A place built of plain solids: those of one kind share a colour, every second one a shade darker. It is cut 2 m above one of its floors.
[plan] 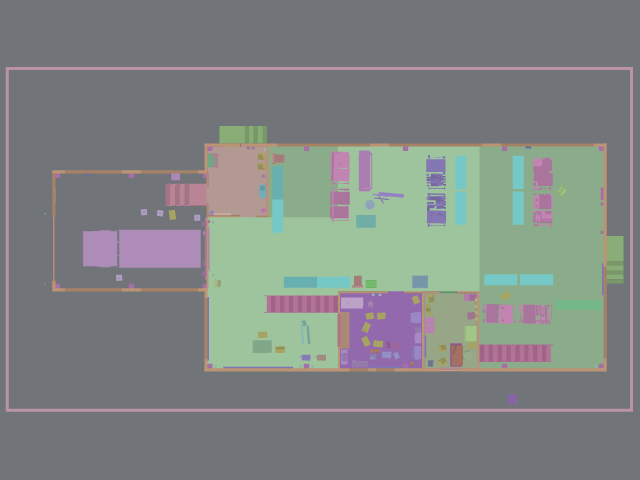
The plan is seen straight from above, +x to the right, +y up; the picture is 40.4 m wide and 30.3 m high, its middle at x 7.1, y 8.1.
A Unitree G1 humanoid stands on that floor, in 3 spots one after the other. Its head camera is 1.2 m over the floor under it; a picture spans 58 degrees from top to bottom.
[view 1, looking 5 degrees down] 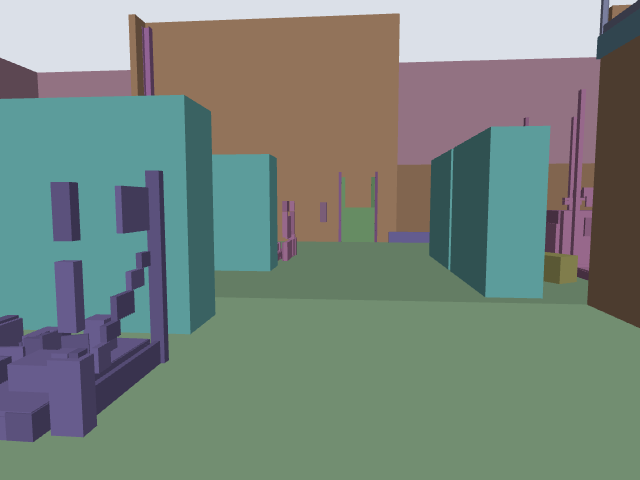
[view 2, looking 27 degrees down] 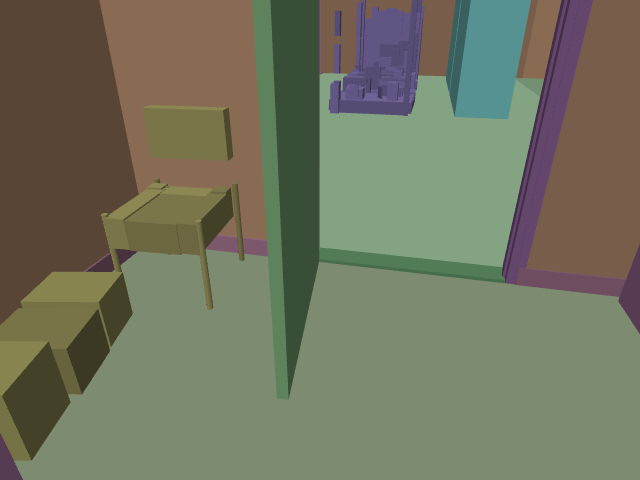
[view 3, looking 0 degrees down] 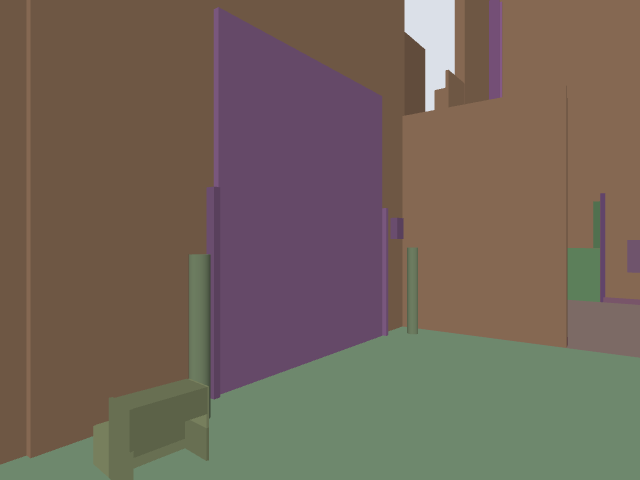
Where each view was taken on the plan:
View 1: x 11.90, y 7.55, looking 5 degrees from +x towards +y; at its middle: wall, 13.20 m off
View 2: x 15.20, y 2.70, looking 103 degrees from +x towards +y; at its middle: raised_floor_stock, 2.64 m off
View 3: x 2.76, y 4.05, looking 127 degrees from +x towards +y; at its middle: bay_door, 4.39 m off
